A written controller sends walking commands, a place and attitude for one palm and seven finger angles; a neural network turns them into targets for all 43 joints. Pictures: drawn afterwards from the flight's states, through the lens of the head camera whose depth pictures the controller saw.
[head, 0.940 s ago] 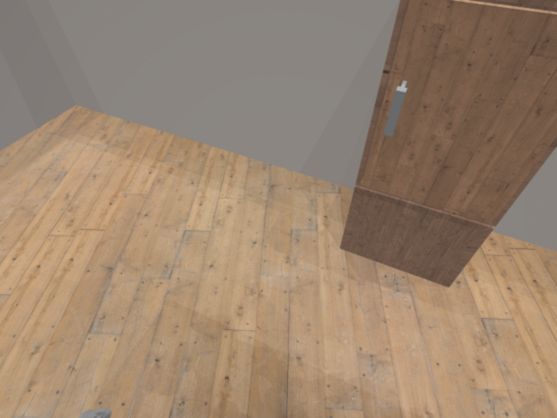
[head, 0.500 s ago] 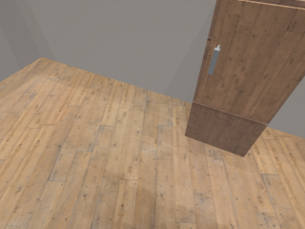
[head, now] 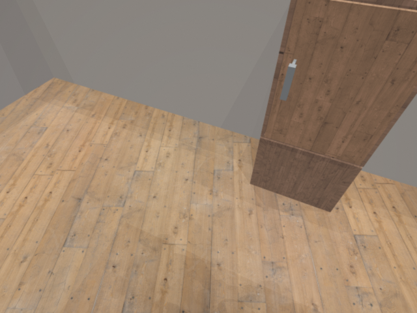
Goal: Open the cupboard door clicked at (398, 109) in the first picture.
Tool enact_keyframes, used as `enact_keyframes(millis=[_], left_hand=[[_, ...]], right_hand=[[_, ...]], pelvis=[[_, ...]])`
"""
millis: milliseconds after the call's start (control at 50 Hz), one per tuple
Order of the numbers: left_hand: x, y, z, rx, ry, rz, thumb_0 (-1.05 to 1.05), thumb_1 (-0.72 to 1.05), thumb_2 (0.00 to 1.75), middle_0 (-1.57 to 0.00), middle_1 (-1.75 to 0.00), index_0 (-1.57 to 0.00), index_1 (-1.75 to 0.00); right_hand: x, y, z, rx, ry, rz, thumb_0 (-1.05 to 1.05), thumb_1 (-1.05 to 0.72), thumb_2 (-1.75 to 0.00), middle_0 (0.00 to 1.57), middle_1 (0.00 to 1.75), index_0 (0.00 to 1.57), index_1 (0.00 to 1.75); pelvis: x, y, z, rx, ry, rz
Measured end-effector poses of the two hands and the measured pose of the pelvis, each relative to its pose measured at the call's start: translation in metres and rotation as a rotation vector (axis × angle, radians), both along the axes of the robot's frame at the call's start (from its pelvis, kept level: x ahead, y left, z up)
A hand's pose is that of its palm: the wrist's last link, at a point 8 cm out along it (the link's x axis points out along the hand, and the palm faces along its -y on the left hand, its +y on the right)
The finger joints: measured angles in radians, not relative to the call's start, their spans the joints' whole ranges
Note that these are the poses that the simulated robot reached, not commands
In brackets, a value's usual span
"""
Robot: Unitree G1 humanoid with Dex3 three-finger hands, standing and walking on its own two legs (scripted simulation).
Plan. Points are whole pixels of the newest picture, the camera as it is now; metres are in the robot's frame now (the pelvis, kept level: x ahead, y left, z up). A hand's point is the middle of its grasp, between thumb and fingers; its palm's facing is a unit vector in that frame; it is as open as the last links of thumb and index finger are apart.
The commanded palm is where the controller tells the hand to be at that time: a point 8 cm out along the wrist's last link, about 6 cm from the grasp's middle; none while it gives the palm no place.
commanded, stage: look at it before walking up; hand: left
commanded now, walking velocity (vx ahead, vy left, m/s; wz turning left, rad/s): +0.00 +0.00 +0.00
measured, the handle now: (289, 79) +0.90 -0.25 -0.02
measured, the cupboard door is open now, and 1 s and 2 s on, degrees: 0 0 0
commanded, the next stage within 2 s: turn to face it in 0.50 s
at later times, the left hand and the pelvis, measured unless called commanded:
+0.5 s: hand out of the picture +0.08 +0.25 -0.15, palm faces -0.03 -0.94 -0.33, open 7.4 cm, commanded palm none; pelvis +0.00 +0.00 +0.00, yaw +0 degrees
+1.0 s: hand out of the picture +0.07 +0.20 -0.18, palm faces -0.13 -0.96 -0.24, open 7.4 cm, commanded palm none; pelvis -0.01 +0.00 -0.02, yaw -7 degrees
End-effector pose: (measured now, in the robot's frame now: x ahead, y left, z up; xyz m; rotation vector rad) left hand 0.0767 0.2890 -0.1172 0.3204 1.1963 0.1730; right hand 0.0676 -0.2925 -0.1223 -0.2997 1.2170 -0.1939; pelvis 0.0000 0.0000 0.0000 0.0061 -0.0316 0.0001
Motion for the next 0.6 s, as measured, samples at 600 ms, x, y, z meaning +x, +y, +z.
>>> enact_keyframes(millis=[600], left_hand=[[-0.005,0.005,-0.001,0.000,0.022,0.017,0.01,0.91,0.90,-0.20,-0.30,-0.20,-0.30]], right_hand=[[0.013,0.004,0.004,-0.004,-0.007,0.015,0.00,-0.91,-0.90,0.20,0.30,0.20,0.30]], pelvis=[[0.004,0.003,0.002,-0.001,0.000,0.005]])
